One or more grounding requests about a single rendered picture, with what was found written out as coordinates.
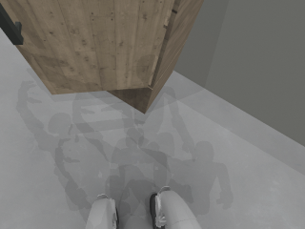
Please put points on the robot right thigh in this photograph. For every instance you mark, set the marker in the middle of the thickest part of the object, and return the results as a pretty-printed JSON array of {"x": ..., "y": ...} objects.
[{"x": 175, "y": 210}]

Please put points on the cupboard door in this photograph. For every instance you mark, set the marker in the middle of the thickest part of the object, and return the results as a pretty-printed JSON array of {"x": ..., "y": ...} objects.
[{"x": 83, "y": 46}]

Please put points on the robot right foot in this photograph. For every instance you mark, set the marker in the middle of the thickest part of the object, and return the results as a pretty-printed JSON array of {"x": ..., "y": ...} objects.
[{"x": 153, "y": 212}]

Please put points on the handle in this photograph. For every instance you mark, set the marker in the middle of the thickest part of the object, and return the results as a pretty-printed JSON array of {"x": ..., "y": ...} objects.
[{"x": 11, "y": 30}]

